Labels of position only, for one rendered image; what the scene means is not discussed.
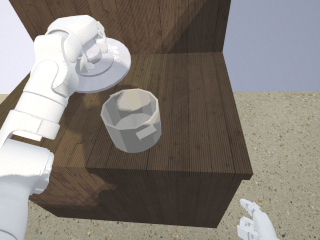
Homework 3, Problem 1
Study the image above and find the table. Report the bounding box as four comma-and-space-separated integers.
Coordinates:
0, 0, 254, 229

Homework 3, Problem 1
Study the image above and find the left robot hand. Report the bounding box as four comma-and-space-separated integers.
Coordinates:
47, 15, 108, 74

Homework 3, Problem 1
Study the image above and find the left robot upper arm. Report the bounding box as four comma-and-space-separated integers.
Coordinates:
0, 138, 54, 240

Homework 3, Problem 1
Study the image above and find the knob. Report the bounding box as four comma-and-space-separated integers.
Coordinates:
82, 43, 102, 64

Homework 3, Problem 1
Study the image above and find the lid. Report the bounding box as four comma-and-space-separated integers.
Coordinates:
75, 37, 131, 94

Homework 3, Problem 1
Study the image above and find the robot left forearm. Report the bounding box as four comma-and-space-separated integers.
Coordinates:
0, 26, 82, 150

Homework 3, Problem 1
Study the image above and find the pot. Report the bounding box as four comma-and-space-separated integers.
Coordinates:
100, 88, 162, 153

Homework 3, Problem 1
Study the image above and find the right robot hand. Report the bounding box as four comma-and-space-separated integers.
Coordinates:
237, 199, 277, 240

